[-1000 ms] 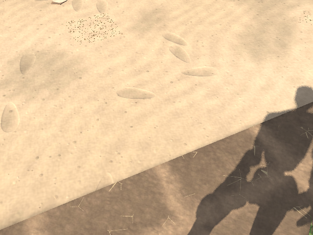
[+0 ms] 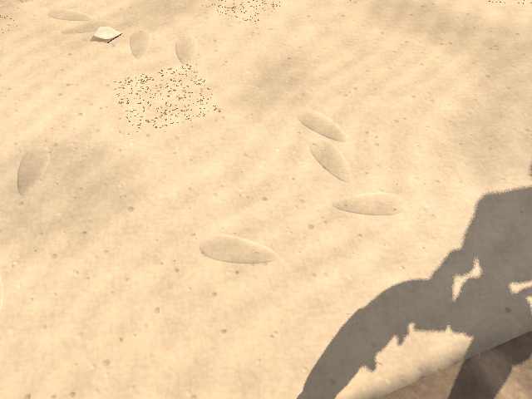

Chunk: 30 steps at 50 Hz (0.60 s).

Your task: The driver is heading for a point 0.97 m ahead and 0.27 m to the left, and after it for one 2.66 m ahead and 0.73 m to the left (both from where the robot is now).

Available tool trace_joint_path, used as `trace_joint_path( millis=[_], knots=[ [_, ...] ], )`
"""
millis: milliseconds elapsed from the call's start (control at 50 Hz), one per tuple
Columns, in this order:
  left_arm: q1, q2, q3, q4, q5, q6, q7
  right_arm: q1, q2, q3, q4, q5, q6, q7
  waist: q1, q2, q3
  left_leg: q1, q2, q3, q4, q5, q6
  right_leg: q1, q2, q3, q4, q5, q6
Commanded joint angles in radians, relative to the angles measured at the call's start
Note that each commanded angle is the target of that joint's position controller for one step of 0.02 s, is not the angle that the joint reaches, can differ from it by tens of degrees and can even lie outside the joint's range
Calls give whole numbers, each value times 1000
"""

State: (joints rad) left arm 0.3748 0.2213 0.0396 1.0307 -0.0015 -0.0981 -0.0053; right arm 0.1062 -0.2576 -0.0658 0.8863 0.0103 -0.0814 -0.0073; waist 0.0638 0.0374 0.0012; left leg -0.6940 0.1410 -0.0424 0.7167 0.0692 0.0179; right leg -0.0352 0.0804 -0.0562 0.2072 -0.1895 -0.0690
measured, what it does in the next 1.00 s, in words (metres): goes down: left foot, then right foot 0.08 m lower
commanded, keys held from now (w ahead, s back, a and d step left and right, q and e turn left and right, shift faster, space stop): w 0.54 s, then no key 0.18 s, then q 0.28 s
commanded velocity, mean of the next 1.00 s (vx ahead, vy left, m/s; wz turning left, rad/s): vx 0.37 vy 0.00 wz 0.07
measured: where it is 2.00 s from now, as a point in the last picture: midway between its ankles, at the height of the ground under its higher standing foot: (285, 377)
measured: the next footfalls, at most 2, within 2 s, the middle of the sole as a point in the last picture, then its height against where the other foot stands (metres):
left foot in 0.16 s outside the picture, level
right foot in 0.74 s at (339, 379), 0.08 m lower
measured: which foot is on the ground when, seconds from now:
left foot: up 0.00-0.14, down 0.16-0.74, up 0.76-1.00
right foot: down 0.00-0.20, up 0.22-0.72, down 0.74-1.00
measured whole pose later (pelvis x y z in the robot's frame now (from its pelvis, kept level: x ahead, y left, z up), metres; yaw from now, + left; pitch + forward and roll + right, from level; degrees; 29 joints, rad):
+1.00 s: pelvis +0.50 -0.03 -0.09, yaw +5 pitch +2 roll +1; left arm 0.16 0.19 0.02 0.95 0.04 -0.05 0.02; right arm 0.25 -0.24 -0.08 0.87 0.01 0.03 -0.07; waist -0.02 0.04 0.04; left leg -0.66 0.05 -0.04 1.27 -0.38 -0.06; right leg -0.36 -0.02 -0.12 0.48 -0.16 -0.06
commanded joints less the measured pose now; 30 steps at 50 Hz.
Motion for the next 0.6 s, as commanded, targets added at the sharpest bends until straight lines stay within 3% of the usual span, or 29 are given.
trace_joint_path(
  millis=[20, 60, 120, 140, 160, 180, 200, 220, 240, 260, 280, 300, 320, 340, 380, 420, 460, 480, 520, 560, 580, 600],
  knots=[
    [18, 168, 32, -36, -11, -10, 10, -109, -24, 3, -76, 7, -14, 15, -1, -85, 75, 117, -55, 52, -123, 98, -9, -127, -241, 102, -104, 195, -128],
    [50, 161, 34, -20, -3, -6, 10, -93, -42, -2, -73, 11, -18, 29, -12, -97, 61, 100, -46, 24, -63, 105, 9, -39, -296, 111, -43, 249, -137],
    [37, 159, 41, -24, -7, 12, 13, -106, -77, -10, -96, 9, -30, 51, -44, -89, 65, 49, -55, 26, -111, -96, 57, 106, -346, 131, 68, 385, -114],
    [2, 174, 45, -38, -7, 18, 14, -56, -99, -19, -83, 9, -35, 55, -78, -109, 37, 156, -82, 51, -135, -144, 72, 87, -337, 118, 133, 518, -100],
    [-27, 178, 45, -51, -8, 23, 13, 66, -126, -36, -45, 8, -40, 57, -142, -115, -30, 342, -125, 89, -157, -141, 89, 44, -302, 97, 279, 650, -87],
    [-17, 153, 32, -61, -5, 27, 14, 221, -179, -59, -3, 7, -40, 49, -201, -58, -130, 583, -95, 50, -187, -136, 130, -73, -225, 51, 514, 582, -58],
    [124, 60, 3, -62, 17, 11, 6, 335, -280, -78, 11, 6, -36, 40, -162, 181, -297, 982, 167, -336, -182, -189, 272, -424, -99, 17, 908, 89, -2],
    [154, 26, -9, -49, -11, -20, -3, 386, -230, -60, 23, 6, -33, 42, -166, 307, -382, 1100, 271, -719, -390, -331, 360, -663, 10, 131, 1124, -396, 7],
    [16, 145, 21, -82, -46, -37, -3, 348, -156, -37, 26, 10, -36, 41, -184, 181, -246, 997, 226, -615, -425, -337, 298, -752, -60, 190, 1190, -347, -18],
    [-89, 169, 26, -124, -55, -39, 1, 246, -123, -25, 1, 4, -35, 38, -162, 97, -135, 849, 204, -464, -430, -231, 266, -767, -115, 151, 1178, -247, -26],
    [-108, 158, 29, -126, -35, -30, 6, 163, -96, -11, -17, -8, -37, 43, -119, 13, -78, 692, 177, -357, -452, -115, 260, -709, -166, 140, 1113, -168, -19],
    [-97, 134, 33, -124, -18, -13, 10, 118, -72, -6, -21, -15, -40, 45, -82, 13, -54, 592, 135, -277, -482, -88, 239, -631, -206, 146, 1032, -124, -14],
    [-77, 111, 33, -123, -19, 3, 11, 103, -57, -1, -16, -16, -39, 47, -56, 21, -37, 531, 103, -226, -520, -107, 225, -576, -224, 145, 977, -104, -10],
    [-72, 92, 32, -124, -22, 14, 13, 109, -66, -3, -8, -14, -40, 44, -45, 21, -19, 502, 93, -196, -549, -101, 225, -561, -229, 136, 925, -94, -3],
    [-119, 93, 32, -146, -19, 24, 17, 153, -105, -12, 10, -8, -43, 30, -45, 5, 13, 498, 93, -154, -592, -40, 239, -602, -238, 125, 814, -22, 21],
    [-207, 87, 31, -182, -4, 22, 13, 180, -130, -20, 23, -4, -35, 14, -62, -13, 26, 526, 77, -105, -606, -2, 228, -637, -235, 115, 651, 90, 39],
    [-263, 67, 24, -196, -7, 18, 2, 204, -137, -24, 36, 3, -28, 8, -78, 2, 17, 528, 43, -35, -606, 15, 206, -586, -211, 88, 519, 218, 48],
    [-270, 78, 27, -195, -5, 14, -6, 224, -144, -27, 47, -1, -30, 6, -81, 8, -2, 553, 55, -31, -587, 39, 204, -574, -211, 95, 532, 294, 46],
    [-304, 94, 33, -198, -10, 1, -20, 265, -111, -21, 70, 7, -33, -1, -95, 13, 10, 626, 58, -17, -534, -19, 188, -633, -223, 126, 492, 423, 33],
    [-389, 102, 33, -223, -9, -15, -35, 296, -95, -15, 84, 6, -26, -7, -125, 0, 64, 681, 51, -16, -479, -59, 174, -706, -211, 115, 388, 453, 11],
    [-436, 89, 25, -238, 0, -25, -44, 315, -94, -13, 88, 1, -21, -10, -144, -1, 73, 686, 55, -21, -443, -48, 167, -694, -193, 100, 350, 459, 4],
    [-459, 80, 20, -253, 6, -31, -55, 307, -97, -14, 88, 9, -14, -19, -140, 6, 89, 672, 48, -13, -402, -71, 140, -658, -198, 123, 262, 507, -2]
  ],
)
Velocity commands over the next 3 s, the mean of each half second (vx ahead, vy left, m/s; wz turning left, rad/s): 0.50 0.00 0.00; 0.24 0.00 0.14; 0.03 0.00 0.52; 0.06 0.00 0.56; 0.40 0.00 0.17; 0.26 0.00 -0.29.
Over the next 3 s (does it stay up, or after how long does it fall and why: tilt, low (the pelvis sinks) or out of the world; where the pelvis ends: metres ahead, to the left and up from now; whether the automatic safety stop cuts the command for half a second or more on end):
stays up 0.89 0.30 -0.09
